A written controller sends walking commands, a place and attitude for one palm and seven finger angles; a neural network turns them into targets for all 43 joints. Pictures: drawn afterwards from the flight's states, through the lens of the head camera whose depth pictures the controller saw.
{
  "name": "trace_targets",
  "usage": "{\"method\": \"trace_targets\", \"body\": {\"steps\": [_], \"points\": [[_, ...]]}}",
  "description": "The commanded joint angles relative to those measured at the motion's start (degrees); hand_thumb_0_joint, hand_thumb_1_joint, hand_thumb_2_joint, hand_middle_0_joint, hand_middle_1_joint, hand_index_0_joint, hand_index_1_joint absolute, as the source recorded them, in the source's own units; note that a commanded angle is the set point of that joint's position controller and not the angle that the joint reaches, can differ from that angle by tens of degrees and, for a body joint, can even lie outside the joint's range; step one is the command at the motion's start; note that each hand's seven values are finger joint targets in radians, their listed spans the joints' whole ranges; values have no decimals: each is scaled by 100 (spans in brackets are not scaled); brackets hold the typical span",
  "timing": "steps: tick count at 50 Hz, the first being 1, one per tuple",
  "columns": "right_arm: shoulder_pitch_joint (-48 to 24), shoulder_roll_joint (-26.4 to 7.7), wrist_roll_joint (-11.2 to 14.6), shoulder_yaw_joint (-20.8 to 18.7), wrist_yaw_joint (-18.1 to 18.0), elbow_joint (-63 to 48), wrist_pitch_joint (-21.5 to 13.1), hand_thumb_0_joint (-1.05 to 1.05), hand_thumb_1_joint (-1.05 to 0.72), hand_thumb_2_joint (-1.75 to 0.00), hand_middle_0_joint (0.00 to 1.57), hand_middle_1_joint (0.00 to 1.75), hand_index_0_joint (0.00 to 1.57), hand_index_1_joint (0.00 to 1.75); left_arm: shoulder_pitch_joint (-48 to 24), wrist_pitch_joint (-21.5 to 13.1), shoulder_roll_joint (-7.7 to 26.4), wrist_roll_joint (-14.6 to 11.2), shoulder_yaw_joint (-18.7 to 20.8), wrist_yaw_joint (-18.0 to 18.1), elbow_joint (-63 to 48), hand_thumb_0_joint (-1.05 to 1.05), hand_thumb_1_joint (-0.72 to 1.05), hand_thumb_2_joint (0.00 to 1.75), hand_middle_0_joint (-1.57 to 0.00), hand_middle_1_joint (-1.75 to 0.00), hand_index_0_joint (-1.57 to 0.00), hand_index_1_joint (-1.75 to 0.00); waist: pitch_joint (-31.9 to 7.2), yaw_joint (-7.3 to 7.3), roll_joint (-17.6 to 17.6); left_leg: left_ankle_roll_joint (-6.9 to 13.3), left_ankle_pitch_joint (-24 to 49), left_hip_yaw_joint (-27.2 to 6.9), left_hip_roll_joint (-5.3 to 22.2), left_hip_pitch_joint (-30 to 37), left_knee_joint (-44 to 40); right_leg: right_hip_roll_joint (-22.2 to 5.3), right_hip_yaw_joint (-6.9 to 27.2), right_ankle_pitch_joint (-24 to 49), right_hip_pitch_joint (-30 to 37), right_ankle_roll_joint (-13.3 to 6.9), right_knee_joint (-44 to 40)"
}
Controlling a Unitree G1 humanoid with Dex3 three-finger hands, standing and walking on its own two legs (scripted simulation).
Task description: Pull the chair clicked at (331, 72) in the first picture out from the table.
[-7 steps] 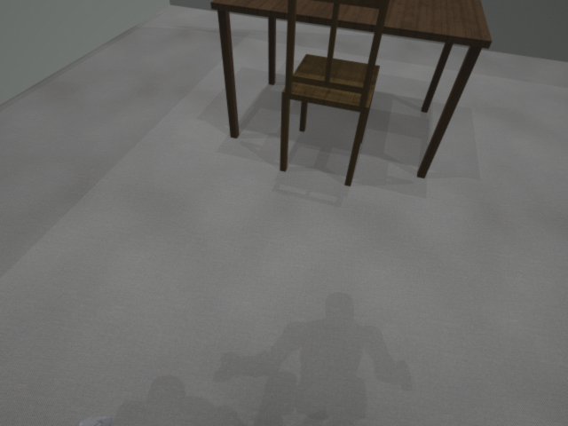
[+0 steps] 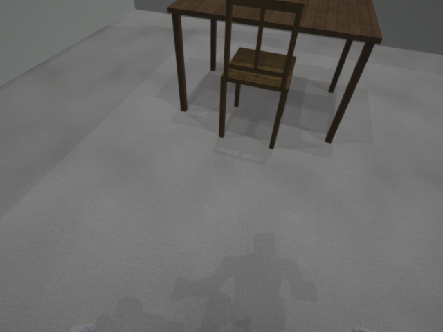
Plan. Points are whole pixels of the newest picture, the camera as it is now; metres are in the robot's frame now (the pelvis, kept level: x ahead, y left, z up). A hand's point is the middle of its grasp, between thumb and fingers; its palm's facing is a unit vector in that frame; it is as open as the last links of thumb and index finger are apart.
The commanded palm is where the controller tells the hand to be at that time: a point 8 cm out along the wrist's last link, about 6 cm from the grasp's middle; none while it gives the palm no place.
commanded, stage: stand and wait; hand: left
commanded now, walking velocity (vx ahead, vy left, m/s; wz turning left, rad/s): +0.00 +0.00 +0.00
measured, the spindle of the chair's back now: (259, 40) +1.47 -0.10 -0.07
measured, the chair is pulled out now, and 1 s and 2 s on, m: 0.00 0.00 0.00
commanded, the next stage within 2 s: look at it before walking up in 0.68 s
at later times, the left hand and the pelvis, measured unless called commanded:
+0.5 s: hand out of the picture +0.05 +0.24 -0.16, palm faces -0.02 -0.94 -0.33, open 7.4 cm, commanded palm none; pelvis -0.01 -0.01 +0.00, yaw +0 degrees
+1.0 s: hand out of the picture +0.07 +0.23 -0.15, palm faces -0.03 -0.95 -0.32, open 7.4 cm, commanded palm none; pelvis -0.01 -0.01 +0.01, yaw +0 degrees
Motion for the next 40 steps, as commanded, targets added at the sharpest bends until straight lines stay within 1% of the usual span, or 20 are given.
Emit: {"method": "trace_targets", "body": {"steps": [1,3,7,10,12,13,14,17,21,24,27,29,32,35,37,40], "points": [[-329,-1213,-19,-318,-61,-310,-155,0,-90,-90,20,30,20,30,-287,-152,1165,1,274,51,-335,0,90,90,-20,-30,-20,-30,-270,-68,56,169,1245,-533,655,67,-578,-499,418,1037,-8,-296,-424],[-345,-1225,-12,-323,-62,-285,-162,0,-90,-90,20,30,20,30,-264,-153,1158,4,280,52,-324,0,90,90,-20,-30,-20,-30,-309,-62,135,172,1300,-538,661,126,-589,-488,436,1061,3,-299,-436],[-323,-1193,-7,-307,-63,-210,-164,0,-90,-90,20,30,20,30,-266,-157,1140,3,285,51,-272,0,90,90,-20,-30,-20,-30,-277,-63,56,153,1286,-548,668,73,-637,-512,430,1092,84,-293,-503],[-335,-1185,-5,-307,-60,-153,-155,0,-90,-90,20,30,20,30,-230,-156,1132,1,283,48,-224,0,90,90,-20,-30,-20,-30,-234,-51,86,149,1114,-564,660,67,-681,-522,461,924,47,-291,-581],[-314,-1196,-4,-302,-59,-108,-159,0,-90,-90,20,30,20,30,-206,-162,1133,-3,285,43,-187,0,90,90,-20,-30,-20,-30,-300,-53,128,144,1128,-569,666,112,-687,-531,471,944,87,-296,-600],[-308,-1193,7,-303,-57,-91,-150,0,-90,-90,20,30,20,30,-208,-164,1141,-1,288,46,-180,0,90,90,-20,-30,-20,-30,-274,-51,42,142,1096,-578,672,106,-690,-526,486,910,69,-300,-627],[-282,-1206,5,-296,-57,-64,-158,0,-90,-90,20,30,20,30,-215,-166,1138,-3,281,44,-154,0,90,90,-20,-30,-20,-30,-283,-58,109,138,1140,-575,677,96,-712,-539,482,966,109,-303,-621],[-257,-1215,9,-286,-56,24,-160,0,-90,-90,20,30,20,30,-188,-160,1142,-11,275,43,-88,0,90,90,-20,-30,-20,-30,-295,-43,150,133,1082,-587,693,99,-774,-529,477,909,161,-290,-649],[-232,-1234,16,-274,-51,104,-148,0,-90,-90,20,30,20,30,-193,-162,1159,-12,269,41,-27,0,90,90,-20,-30,-20,-30,-186,-51,51,122,986,-601,694,80,-821,-543,503,811,112,-294,-727],[-197,-1249,20,-273,-48,151,-150,0,-90,-90,20,30,20,30,-188,-159,1165,-11,262,40,22,0,90,90,-20,-30,-20,-30,-197,-47,111,126,926,-627,710,100,-873,-540,517,722,110,-294,-754],[-192,-1257,22,-263,-44,200,-145,0,-90,-90,20,30,20,30,-193,-163,1178,-10,258,38,62,0,90,90,-20,-30,-20,-30,-154,-41,29,108,875,-610,701,78,-893,-544,530,682,100,-288,-802],[-171,-1257,22,-264,-40,221,-144,0,-90,-90,20,30,20,30,-191,-161,1180,-8,256,39,68,0,90,90,-20,-30,-20,-30,-176,-39,55,116,837,-629,713,93,-917,-544,542,609,97,-291,-820],[-175,-1253,22,-262,-36,240,-146,0,-90,-90,20,30,20,30,-200,-170,1182,-8,251,38,81,0,90,90,-20,-30,-20,-30,-178,-44,27,103,896,-603,712,139,-912,-552,553,692,75,-291,-832],[-181,-1246,20,-258,-38,261,-150,0,-90,-90,20,30,20,30,-189,-173,1175,-7,255,40,83,0,90,90,-20,-30,-20,-30,-194,-41,71,98,955,-596,724,155,-920,-554,560,774,97,-296,-827],[-176,-1235,21,-260,-38,271,-145,0,-90,-90,20,30,20,30,-215,-172,1169,-4,256,40,88,0,90,90,-20,-30,-20,-30,-134,-43,51,89,918,-597,717,119,-940,-543,568,742,83,-290,-849],[-157,-1232,23,-260,-37,260,-152,0,-90,-90,20,30,20,30,-214,-176,1171,2,257,40,87,0,90,90,-20,-30,-20,-30,-216,-53,5,90,1011,-591,729,172,-929,-553,555,828,117,-290,-835]]}}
